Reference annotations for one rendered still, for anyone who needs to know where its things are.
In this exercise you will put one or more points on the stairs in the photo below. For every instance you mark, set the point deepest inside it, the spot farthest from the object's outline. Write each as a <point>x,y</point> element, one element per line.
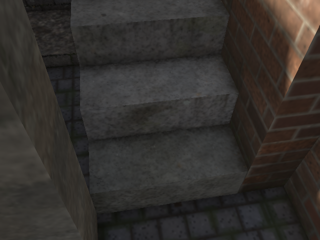
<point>156,100</point>

